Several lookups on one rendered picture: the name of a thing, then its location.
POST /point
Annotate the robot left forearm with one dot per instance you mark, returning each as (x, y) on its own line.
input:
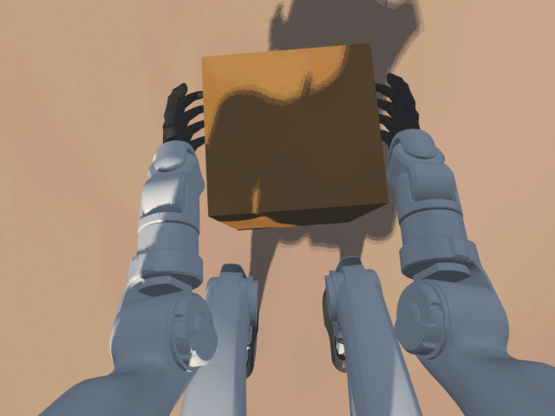
(167, 258)

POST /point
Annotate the robot left upper arm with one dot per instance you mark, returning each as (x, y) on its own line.
(158, 345)

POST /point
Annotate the left robot hand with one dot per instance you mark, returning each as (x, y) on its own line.
(176, 118)

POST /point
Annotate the robot foot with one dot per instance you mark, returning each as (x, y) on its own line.
(249, 363)
(338, 360)

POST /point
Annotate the right robot hand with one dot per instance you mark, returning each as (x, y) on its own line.
(401, 109)

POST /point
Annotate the robot right foot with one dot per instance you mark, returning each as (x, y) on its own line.
(338, 360)

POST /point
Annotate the robot right forearm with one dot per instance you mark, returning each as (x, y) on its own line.
(434, 238)

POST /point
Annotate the robot left foot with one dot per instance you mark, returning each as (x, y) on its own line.
(249, 363)

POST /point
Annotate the carton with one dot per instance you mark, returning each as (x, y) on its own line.
(292, 137)

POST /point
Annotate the robot right upper arm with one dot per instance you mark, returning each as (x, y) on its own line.
(459, 332)

